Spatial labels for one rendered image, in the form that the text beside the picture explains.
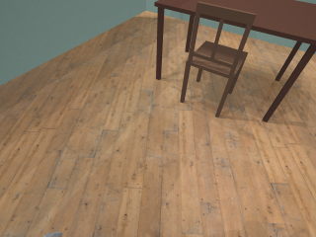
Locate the chair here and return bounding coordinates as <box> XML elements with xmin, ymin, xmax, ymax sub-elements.
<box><xmin>180</xmin><ymin>1</ymin><xmax>257</xmax><ymax>118</ymax></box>

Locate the table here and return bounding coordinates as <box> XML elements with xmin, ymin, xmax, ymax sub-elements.
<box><xmin>154</xmin><ymin>0</ymin><xmax>316</xmax><ymax>122</ymax></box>

